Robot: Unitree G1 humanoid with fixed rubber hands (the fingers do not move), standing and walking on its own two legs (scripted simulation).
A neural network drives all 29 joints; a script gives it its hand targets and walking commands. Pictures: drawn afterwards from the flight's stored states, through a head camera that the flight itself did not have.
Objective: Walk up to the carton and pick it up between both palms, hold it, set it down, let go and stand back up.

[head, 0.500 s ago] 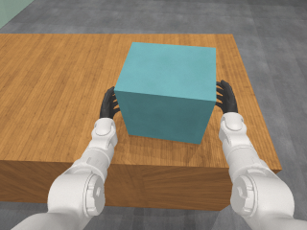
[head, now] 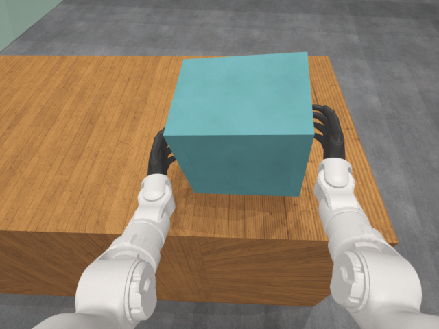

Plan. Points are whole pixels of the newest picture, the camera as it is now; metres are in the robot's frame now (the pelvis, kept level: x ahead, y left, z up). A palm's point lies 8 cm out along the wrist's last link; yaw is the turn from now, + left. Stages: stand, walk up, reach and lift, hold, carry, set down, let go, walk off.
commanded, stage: reach and lift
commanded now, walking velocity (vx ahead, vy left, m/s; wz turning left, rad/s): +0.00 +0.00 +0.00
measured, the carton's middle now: (243, 131) +0.49 -0.01 +0.07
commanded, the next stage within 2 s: none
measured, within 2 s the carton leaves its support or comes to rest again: neither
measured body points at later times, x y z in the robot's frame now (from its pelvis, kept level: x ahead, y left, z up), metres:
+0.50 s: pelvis -0.02 +0.00 +0.00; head -0.06 +0.00 +0.45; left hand +0.38 +0.16 +0.14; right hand +0.39 -0.17 +0.13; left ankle -0.02 +0.12 -0.74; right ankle +0.03 -0.09 -0.74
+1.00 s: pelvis -0.03 +0.02 +0.00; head -0.08 +0.04 +0.45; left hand +0.36 +0.19 +0.16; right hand +0.38 -0.13 +0.17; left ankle -0.02 +0.12 -0.74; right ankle +0.03 -0.09 -0.74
